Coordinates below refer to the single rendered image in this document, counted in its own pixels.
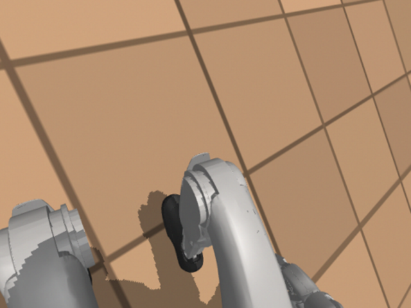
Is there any right robot hand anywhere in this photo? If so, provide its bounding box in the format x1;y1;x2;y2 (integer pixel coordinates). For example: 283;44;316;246
275;253;320;308

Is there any right robot arm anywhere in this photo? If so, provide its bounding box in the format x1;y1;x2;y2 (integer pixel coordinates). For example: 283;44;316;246
304;291;343;308

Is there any right robot foot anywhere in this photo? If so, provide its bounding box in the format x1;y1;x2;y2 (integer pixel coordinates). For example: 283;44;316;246
161;194;204;273

